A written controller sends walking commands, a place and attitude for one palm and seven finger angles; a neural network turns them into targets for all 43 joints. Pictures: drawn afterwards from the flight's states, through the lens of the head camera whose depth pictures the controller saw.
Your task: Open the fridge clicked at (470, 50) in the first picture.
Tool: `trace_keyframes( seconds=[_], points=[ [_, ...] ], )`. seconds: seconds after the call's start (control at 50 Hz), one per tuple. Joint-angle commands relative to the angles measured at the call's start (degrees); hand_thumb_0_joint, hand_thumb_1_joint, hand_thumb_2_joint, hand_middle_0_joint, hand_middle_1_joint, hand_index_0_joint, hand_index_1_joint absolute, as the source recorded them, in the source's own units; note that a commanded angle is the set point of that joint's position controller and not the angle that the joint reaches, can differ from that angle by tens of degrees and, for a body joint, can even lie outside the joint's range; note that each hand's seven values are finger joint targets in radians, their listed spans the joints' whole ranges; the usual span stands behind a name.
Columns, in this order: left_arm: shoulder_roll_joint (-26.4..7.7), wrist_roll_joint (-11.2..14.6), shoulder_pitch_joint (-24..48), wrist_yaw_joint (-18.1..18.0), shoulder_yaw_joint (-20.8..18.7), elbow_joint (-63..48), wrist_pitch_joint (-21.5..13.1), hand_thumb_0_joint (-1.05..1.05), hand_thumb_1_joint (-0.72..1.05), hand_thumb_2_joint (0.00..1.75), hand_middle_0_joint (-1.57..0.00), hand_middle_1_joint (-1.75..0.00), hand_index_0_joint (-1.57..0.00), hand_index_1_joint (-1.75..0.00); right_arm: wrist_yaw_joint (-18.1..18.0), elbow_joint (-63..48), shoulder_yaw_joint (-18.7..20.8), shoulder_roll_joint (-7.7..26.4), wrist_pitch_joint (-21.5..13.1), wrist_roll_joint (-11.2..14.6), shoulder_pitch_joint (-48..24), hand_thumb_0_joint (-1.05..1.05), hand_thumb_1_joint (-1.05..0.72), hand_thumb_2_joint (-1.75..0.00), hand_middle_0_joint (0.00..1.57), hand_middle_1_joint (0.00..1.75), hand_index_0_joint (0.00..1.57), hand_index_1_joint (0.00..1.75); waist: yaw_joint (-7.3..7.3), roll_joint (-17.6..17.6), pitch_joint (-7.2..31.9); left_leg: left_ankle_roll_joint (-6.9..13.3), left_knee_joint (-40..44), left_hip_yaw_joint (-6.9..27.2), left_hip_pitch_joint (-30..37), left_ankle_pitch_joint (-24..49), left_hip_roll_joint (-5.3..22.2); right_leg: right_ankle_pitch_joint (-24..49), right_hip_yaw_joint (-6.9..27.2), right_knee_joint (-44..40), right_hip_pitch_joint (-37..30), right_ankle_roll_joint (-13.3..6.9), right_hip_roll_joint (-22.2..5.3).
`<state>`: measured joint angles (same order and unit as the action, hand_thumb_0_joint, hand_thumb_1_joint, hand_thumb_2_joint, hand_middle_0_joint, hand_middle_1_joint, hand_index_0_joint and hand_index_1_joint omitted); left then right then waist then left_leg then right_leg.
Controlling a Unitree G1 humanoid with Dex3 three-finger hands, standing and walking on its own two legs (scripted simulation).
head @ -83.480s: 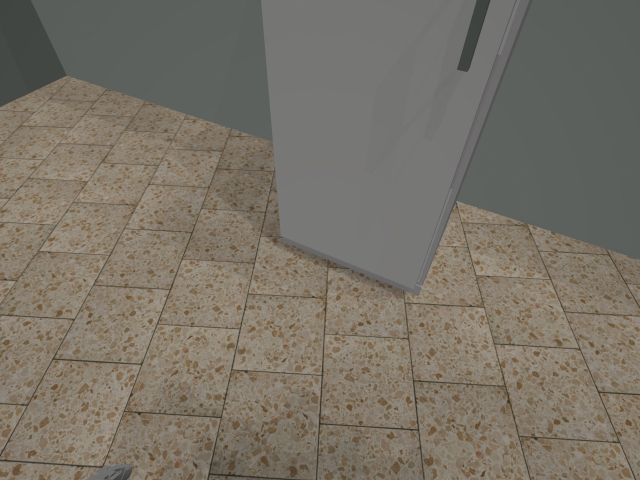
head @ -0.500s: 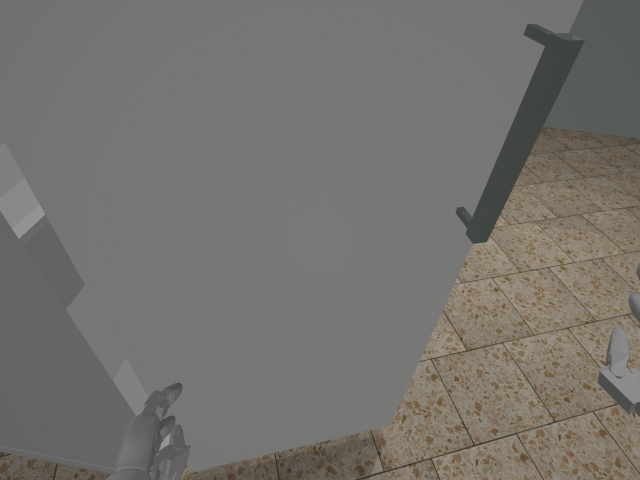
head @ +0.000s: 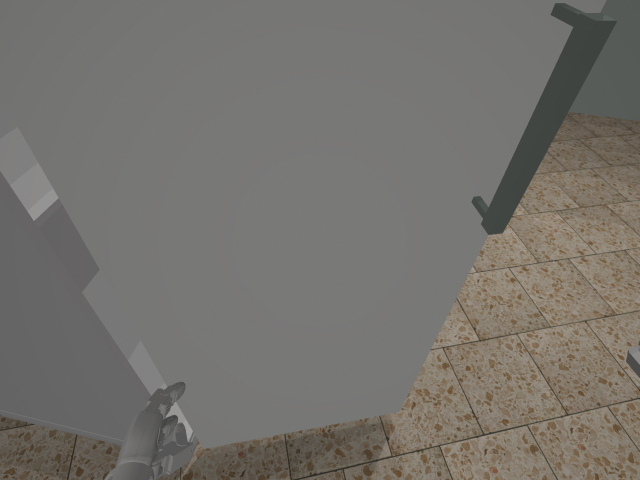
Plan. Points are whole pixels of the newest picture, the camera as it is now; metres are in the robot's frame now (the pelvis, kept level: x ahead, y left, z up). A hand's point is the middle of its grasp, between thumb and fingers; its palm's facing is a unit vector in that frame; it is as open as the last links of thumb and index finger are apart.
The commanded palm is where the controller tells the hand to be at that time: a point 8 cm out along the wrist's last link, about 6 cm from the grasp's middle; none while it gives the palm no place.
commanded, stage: step back with the hand held close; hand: right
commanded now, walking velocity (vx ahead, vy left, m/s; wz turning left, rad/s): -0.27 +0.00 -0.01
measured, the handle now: (523, 135) +0.42 -0.21 +0.26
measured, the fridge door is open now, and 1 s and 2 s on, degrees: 68 68 68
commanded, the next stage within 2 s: stop stepping back and stand still in 1.28 s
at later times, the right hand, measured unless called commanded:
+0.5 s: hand out of the picture +0.13 -0.29 +0.16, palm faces +0.46 +0.79 -0.41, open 7.4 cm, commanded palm +0.07 -0.32 +0.18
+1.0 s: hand out of the picture +0.09 -0.29 +0.16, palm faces +0.39 +0.79 -0.48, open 7.4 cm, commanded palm +0.01 -0.33 +0.18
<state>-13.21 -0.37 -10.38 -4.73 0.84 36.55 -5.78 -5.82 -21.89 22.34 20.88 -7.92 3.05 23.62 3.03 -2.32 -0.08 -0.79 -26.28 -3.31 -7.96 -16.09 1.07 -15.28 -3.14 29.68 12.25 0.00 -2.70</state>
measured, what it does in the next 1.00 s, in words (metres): walks backwards: left foot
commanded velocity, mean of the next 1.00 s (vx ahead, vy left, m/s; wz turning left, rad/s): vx -0.32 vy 0.00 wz -0.01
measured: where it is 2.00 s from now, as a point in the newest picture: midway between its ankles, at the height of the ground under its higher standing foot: outside the picture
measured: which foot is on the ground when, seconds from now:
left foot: down 0.00-0.58, up 0.60-0.70, down 0.72-1.00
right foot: down 0.00-1.00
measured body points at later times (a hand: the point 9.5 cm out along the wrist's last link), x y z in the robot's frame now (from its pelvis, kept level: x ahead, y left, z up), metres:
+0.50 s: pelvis -0.07 -0.02 -0.01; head -0.05 -0.04 +0.44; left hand +0.11 +0.20 -0.09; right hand +0.10 -0.33 +0.18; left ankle -0.02 +0.13 -0.74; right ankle +0.01 -0.12 -0.74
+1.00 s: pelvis -0.12 -0.03 -0.02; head -0.09 -0.06 +0.43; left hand +0.08 +0.20 -0.07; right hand +0.06 -0.33 +0.18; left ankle -0.10 +0.11 -0.74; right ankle +0.01 -0.12 -0.74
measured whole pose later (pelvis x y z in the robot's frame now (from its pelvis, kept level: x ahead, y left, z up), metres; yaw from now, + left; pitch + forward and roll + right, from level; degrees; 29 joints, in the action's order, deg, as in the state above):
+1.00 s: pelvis -0.12 -0.03 -0.02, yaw -1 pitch +0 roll +3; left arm -10.8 -0.6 -8.5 -5.0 0.0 31.5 -6.7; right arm -6.0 -30.3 26.1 26.0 -14.8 2.1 28.2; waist 0.4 0.2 -3.6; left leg -0.8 -34.1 0.8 -18.6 -16.2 -2.6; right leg -7.0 -1.8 33.8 28.6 -3.2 -1.7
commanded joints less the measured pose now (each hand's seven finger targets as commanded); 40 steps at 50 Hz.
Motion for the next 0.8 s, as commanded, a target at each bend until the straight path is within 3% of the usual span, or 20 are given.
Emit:
trace_keyframes(
  seconds=[0.0, 0.12, 0.18, 0.26, 0.3, 0.36, 0.4, 0.46, 0.48, 0.52, 0.54, 0.56, 0.58, 0.6, 0.62, 0.64, 0.68, 0.72, 0.74, 0.78],
  points=[
    [-5.87, 0.37, 5.78, -0.55, -2.60, -11.36, -0.64, 0.00, 0.90, 0.90, -0.20, -0.30, -0.20, -0.30, -1.33, -11.32, 5.85, 10.06, -4.14, -0.10, 3.46, 0.00, -0.90, -0.90, 0.20, 0.30, 0.20, 0.30, -0.75, 1.16, 6.85, 0.66, 1.71, 4.79, -2.89, 25.86, 6.31, 19.23, 1.95, -1.81, -3.55, -2.69, -2.70],
    [-5.56, 0.67, 5.99, -1.08, -2.53, -13.87, 0.48, 0.00, 0.90, 0.90, -0.20, -0.30, -0.20, -0.30, -2.70, -19.46, 9.75, 13.61, -5.49, 0.11, 5.37, 0.00, -0.90, -0.90, 0.20, 0.30, 0.20, 0.30, -0.68, -1.78, 9.86, -0.06, -3.01, 3.12, -0.85, 20.03, 3.11, 21.04, 5.29, -4.93, 0.10, -3.42, -5.00],
    [-5.85, 0.67, 5.34, -1.09, -2.62, -14.26, -0.24, 0.00, 0.90, 0.90, -0.20, -0.30, -0.20, -0.30, -2.99, -19.86, 9.97, 13.11, -6.14, 0.12, 5.72, 0.00, -0.90, -0.90, 0.20, 0.30, 0.20, 0.30, -0.69, -5.57, 7.53, -0.22, -5.13, 2.87, 0.28, 13.65, 1.88, 11.57, 6.71, -7.52, 7.03, -4.17, -6.16],
    [-6.62, 0.93, 4.19, -0.98, -2.85, -14.15, -1.86, 0.00, 0.90, 0.90, -0.20, -0.30, -0.20, -0.30, -3.11, -19.03, 9.77, 11.83, -7.16, -0.48, 4.38, 0.00, -0.90, -0.90, 0.20, 0.30, 0.20, 0.30, -1.32, -7.35, 4.90, -0.13, -8.37, 2.73, 3.67, 8.51, 0.70, -8.22, 8.54, -10.68, 17.81, -5.25, -7.14],
    [-6.71, 0.98, 3.66, -1.10, -3.00, -13.85, -2.69, 0.00, 0.90, 0.90, -0.20, -0.30, -0.20, -0.30, -3.16, -17.83, 10.46, 12.22, -7.46, -0.61, 4.37, 0.00, -0.90, -0.90, 0.20, 0.30, 0.20, 0.30, -1.42, -4.64, 4.37, -0.14, -8.29, 3.31, 3.75, 7.07, 0.75, -14.22, 9.25, -10.59, 20.36, -5.39, -6.74],
    [-6.43, 0.95, 2.73, -0.84, -3.04, -13.22, -3.37, 0.00, 0.90, 0.90, -0.20, -0.30, -0.20, -0.30, -3.15, -17.58, 8.80, 11.02, -7.91, -0.81, 2.71, 0.00, -0.90, -0.90, 0.20, 0.30, 0.20, 0.30, -2.08, -0.23, 2.88, 0.74, -2.61, 6.50, -2.92, 0.68, 2.65, -17.98, 7.45, -6.01, 18.79, -4.43, -4.20],
    [-6.46, 0.41, 2.05, -0.82, -3.21, -12.28, -3.60, 0.00, 0.90, 0.90, -0.20, -0.30, -0.20, -0.30, -3.39, -18.43, 8.75, 12.09, -7.98, -0.85, 1.20, 0.00, -0.90, -0.90, 0.20, 0.30, 0.20, 0.30, -2.49, 4.82, 2.39, 2.50, 3.96, 10.60, -10.17, -6.37, 5.49, -16.11, 5.99, -0.69, 13.59, -3.11, -1.62],
    [-5.55, 0.07, 1.98, -0.63, -2.50, -10.63, -3.80, 0.00, 0.90, 0.90, -0.20, -0.30, -0.20, -0.30, -4.00, -18.35, 7.25, 11.71, -8.16, -0.84, -0.63, 0.00, -0.90, -0.90, 0.20, 0.30, 0.20, 0.30, -3.01, 6.12, 2.30, 4.48, 6.61, 11.95, -17.18, -6.80, 8.85, -9.98, 4.81, 4.93, 7.19, -1.94, 0.20],
    [-5.58, 0.04, 2.18, -0.63, -2.43, -10.56, -3.92, 0.00, 0.90, 0.90, -0.20, -0.30, -0.20, -0.30, -4.24, -19.44, 7.39, 12.14, -8.39, -0.94, -1.38, 0.00, -0.90, -0.90, 0.20, 0.30, 0.20, 0.30, -3.04, 5.06, 2.83, 4.31, 5.48, 10.65, -17.00, -6.03, 8.49, -9.46, 5.59, 3.90, 6.75, -1.99, -0.02],
    [-6.02, 0.08, 3.07, -1.02, -2.36, -11.21, -4.22, 0.00, 0.90, 0.90, -0.20, -0.30, -0.20, -0.30, -4.43, -20.22, 8.47, 12.77, -8.61, -0.96, -0.90, 0.00, -0.90, -0.90, 0.20, 0.30, 0.20, 0.30, -2.84, -0.94, 3.09, 2.06, 0.92, 6.80, -13.27, -6.28, 4.14, -11.73, 9.64, -4.58, 9.76, -2.97, -2.65],
    [-6.66, 0.27, 3.78, -1.09, -2.53, -11.91, -4.52, 0.00, 0.90, 0.90, -0.20, -0.30, -0.20, -0.30, -4.35, -21.02, 8.72, 12.40, -8.98, -1.15, -0.62, 0.00, -0.90, -0.90, 0.20, 0.30, 0.20, 0.30, -2.59, -6.66, 3.21, 0.68, -4.40, 4.51, -8.40, -7.31, 0.83, -18.65, 13.58, -11.19, 14.84, -4.16, -5.73],
    [-7.46, 0.43, 4.18, -1.23, -2.80, -12.60, -4.95, 0.00, 0.90, 0.90, -0.20, -0.30, -0.20, -0.30, -4.23, -21.29, 9.87, 12.33, -9.51, -1.70, -0.42, 0.00, -0.90, -0.90, 0.20, 0.30, 0.20, 0.30, -2.26, -13.14, 3.24, -0.44, -13.85, 2.25, 0.76, -5.80, -2.66, -29.17, 18.70, -18.85, 24.53, -6.26, -10.08],
    [-7.55, 0.45, 4.07, -1.22, -3.32, -12.94, -5.21, 0.00, 0.90, 0.90, -0.20, -0.30, -0.20, -0.30, -4.06, -21.01, 11.50, 12.98, -10.07, -2.38, 0.05, 0.00, -0.90, -0.90, 0.20, 0.30, 0.20, 0.30, -1.72, -15.55, 3.39, -0.64, -19.65, 1.80, 6.19, -2.68, -4.07, -32.46, 20.77, -20.95, 30.16, -7.85, -12.60],
    [-6.94, 0.41, 3.48, -1.03, -3.63, -13.09, -5.41, 0.00, 0.90, 0.90, -0.20, -0.30, -0.20, -0.30, -3.88, -20.33, 12.97, 14.47, -10.26, -2.05, 1.72, 0.00, -0.90, -0.90, 0.20, 0.30, 0.20, 0.30, -1.52, -13.10, 4.13, -0.21, -18.22, 2.57, 4.16, 0.03, -3.64, -25.22, 20.79, -18.12, 26.41, -7.82, -11.80],
    [-6.47, 0.43, 3.23, -0.65, -3.44, -13.02, -5.68, 0.00, 0.90, 0.90, -0.20, -0.30, -0.20, -0.30, -3.39, -20.43, 12.18, 13.23, -10.46, -1.80, 3.76, 0.00, -0.90, -0.90, 0.20, 0.30, 0.20, 0.30, -1.39, -8.81, 4.63, -0.01, -14.30, 3.01, 3.46, 0.51, -3.42, -20.31, 18.81, -14.49, 23.65, -7.50, -10.63],
    [-6.46, 0.56, 3.18, -0.39, -3.38, -12.79, -5.77, 0.00, 0.90, 0.90, -0.20, -0.30, -0.20, -0.30, -2.99, -19.87, 12.22, 13.06, -10.62, -1.63, 5.91, 0.00, -0.90, -0.90, 0.20, 0.30, 0.20, 0.30, -1.41, -7.10, 4.56, 0.14, -10.74, 3.51, 3.11, 0.94, -3.23, -19.18, 16.72, -12.09, 22.96, -7.12, -9.72],
    [-6.69, 0.28, 2.75, -0.08, -3.29, -12.12, -5.76, 0.00, 0.90, 0.90, -0.20, -0.30, -0.20, -0.30, -2.15, -19.84, 11.37, 12.37, -11.19, -1.37, 6.04, 0.00, -0.90, -0.90, 0.20, 0.30, 0.20, 0.30, -1.82, -7.05, 2.25, 1.02, -4.18, 5.61, 1.04, 2.34, -2.36, -18.88, 13.66, -9.24, 22.72, -5.81, -7.25],
    [-5.62, 0.16, 2.25, -0.11, -2.93, -10.99, -5.71, 0.00, 0.90, 0.90, -0.20, -0.30, -0.20, -0.30, -2.38, -19.18, 9.83, 12.50, -11.70, -0.49, 3.87, 0.00, -0.90, -0.90, 0.20, 0.30, 0.20, 0.30, -2.48, -2.01, 6.66, 2.56, -0.57, 10.32, -5.63, 17.48, 2.50, 2.74, 8.99, -2.40, 9.35, -2.87, -3.81],
    [-5.72, 0.55, 2.20, -0.21, -3.47, -10.54, -5.56, 0.00, 0.90, 0.90, -0.20, -0.30, -0.20, -0.30, -2.34, -19.61, 8.38, 12.01, -11.41, -0.33, 2.38, 0.00, -0.90, -0.90, 0.20, 0.30, 0.20, 0.30, -2.54, 1.71, 10.54, 2.17, -1.30, 10.71, -7.64, 20.60, 2.83, 8.97, 6.98, 0.57, 3.13, -1.85, -3.22],
    [-6.09, 0.39, 3.13, -0.59, -3.92, -10.76, -4.93, 0.00, 0.90, 0.90, -0.20, -0.30, -0.20, -0.30, -2.61, -20.12, 8.92, 13.40, -11.09, -0.25, 2.07, 0.00, -0.90, -0.90, 0.20, 0.30, 0.20, 0.30, -2.51, 1.33, 11.94, 1.57, -0.94, 10.89, -10.21, 16.01, 2.76, 8.27, 7.06, 0.19, 0.14, -2.12, -3.89]
  ],
)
